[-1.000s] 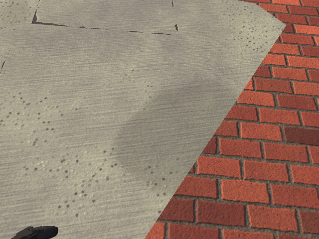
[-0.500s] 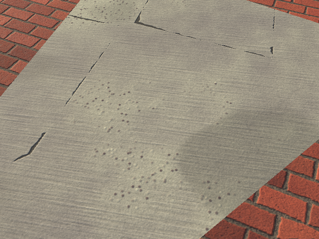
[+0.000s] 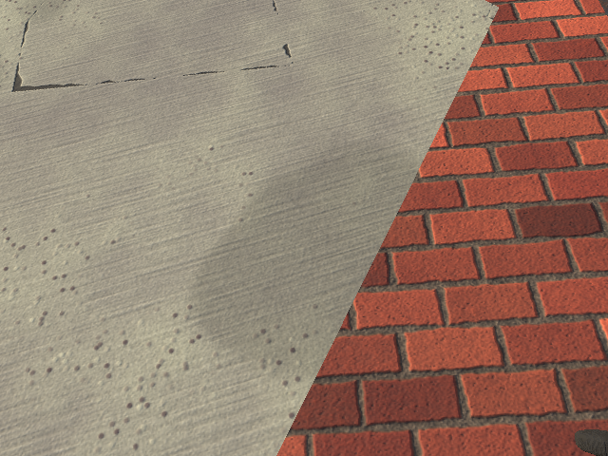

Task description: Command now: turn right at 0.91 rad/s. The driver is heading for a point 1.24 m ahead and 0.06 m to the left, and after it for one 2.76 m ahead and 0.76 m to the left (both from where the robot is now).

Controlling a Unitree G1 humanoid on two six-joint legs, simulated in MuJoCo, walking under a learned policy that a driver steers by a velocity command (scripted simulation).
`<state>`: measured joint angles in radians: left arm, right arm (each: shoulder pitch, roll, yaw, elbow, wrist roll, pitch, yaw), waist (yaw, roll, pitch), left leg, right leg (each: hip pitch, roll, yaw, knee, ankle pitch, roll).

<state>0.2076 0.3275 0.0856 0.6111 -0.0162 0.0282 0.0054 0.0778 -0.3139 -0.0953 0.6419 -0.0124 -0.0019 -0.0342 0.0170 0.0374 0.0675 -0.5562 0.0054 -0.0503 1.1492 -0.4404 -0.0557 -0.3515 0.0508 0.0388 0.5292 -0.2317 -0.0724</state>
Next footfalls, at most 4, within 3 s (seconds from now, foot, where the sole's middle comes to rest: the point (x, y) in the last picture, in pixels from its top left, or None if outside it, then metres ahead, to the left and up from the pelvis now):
0.34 left None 0.15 0.11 -0.77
0.70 right None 0.08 -0.16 -0.77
1.12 left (332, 388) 0.55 0.04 -0.77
1.56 right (352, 221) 1.00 -0.02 -0.77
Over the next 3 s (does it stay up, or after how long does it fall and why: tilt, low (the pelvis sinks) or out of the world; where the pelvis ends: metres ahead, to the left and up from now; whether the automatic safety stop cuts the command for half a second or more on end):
stays up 1.90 0.30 -0.04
